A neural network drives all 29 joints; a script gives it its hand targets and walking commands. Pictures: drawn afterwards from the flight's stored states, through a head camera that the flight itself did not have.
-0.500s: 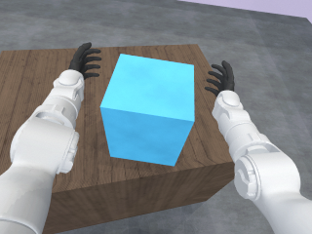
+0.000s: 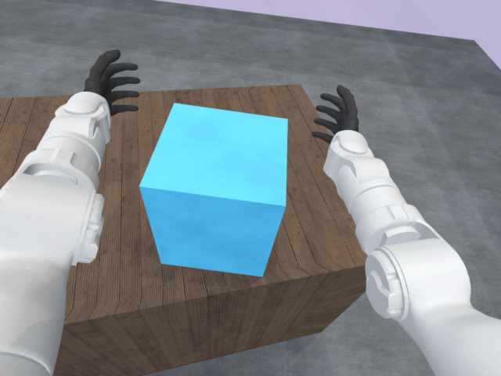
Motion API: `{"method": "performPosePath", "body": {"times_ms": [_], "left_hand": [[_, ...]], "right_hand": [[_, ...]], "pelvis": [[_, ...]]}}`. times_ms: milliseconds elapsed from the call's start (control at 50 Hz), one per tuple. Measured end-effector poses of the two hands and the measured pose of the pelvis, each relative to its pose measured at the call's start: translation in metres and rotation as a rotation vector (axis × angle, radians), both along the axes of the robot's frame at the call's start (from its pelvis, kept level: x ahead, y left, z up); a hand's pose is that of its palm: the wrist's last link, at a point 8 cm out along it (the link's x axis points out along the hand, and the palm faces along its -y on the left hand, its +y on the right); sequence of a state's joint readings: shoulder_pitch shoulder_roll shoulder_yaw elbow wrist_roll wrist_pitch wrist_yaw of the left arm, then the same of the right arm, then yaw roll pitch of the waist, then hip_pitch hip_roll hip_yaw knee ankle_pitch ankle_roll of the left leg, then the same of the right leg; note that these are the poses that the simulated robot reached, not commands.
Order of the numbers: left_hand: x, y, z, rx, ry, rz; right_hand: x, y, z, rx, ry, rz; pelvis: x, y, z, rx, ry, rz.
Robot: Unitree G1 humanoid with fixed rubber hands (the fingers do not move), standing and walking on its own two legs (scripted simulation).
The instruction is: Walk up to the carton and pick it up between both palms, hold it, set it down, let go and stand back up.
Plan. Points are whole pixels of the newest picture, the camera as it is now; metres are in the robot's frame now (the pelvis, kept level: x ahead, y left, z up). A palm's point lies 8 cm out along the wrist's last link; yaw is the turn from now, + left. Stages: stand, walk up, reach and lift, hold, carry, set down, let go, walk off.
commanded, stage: set down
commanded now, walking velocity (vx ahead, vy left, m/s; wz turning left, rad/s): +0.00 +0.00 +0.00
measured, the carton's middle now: (221, 195) +0.45 -0.02 -0.01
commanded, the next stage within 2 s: none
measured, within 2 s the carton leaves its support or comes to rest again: neither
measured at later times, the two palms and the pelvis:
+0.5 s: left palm (79, 167) +0.45 +0.20 +0.10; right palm (332, 190) +0.36 -0.19 +0.09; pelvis +0.01 +0.00 +0.00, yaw -1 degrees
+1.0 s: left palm (63, 211) +0.39 +0.22 +0.07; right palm (328, 226) +0.31 -0.17 +0.06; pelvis +0.01 +0.02 +0.00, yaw -2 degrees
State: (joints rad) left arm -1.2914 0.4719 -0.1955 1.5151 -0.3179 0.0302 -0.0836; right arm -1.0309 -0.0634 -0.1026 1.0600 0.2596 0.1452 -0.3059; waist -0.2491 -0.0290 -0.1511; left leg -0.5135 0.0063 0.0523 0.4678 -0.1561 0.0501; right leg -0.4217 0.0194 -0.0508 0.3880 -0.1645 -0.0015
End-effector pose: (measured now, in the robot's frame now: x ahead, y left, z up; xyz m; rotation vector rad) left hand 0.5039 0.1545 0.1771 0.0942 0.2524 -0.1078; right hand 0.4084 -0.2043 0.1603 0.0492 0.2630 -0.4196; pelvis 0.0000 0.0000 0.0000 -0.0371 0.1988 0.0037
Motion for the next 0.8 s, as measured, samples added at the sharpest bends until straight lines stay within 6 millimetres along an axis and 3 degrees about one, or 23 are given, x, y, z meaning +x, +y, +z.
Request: {"method": "performPosePath", "body": {"times_ms": [120,260,360,640,800], "left_hand": [[-0.006,-0.001,-0.016,0.002,0.021,-0.04],[-0.028,0.011,-0.054,0.012,0.065,-0.045],[-0.043,0.025,-0.07,0.002,0.055,-0.028],[-0.067,0.051,-0.07,-0.008,0.026,-0.029],[-0.083,0.054,-0.077,0.001,0.031,-0.05]], "right_hand": [[-0.005,0.005,-0.01,0.002,-0.011,0.012],[-0.025,0.016,-0.049,0.053,0.001,0.011],[-0.041,0.019,-0.067,0.068,-0.016,-0.005],[-0.056,0.022,-0.062,0.046,-0.034,-0.005],[-0.072,0.032,-0.076,0.067,-0.025,-0.001]], "pelvis": [[0.008,-0.003,0.004,0.002,-0.057,-0.006],[0.013,-0.003,0.006,0.0,-0.116,-0.013],[0.011,0.0,0.005,-0.003,-0.128,-0.017],[0.005,0.011,0.005,-0.008,-0.172,-0.021],[0.006,0.018,0.005,-0.01,-0.212,-0.025]]}}
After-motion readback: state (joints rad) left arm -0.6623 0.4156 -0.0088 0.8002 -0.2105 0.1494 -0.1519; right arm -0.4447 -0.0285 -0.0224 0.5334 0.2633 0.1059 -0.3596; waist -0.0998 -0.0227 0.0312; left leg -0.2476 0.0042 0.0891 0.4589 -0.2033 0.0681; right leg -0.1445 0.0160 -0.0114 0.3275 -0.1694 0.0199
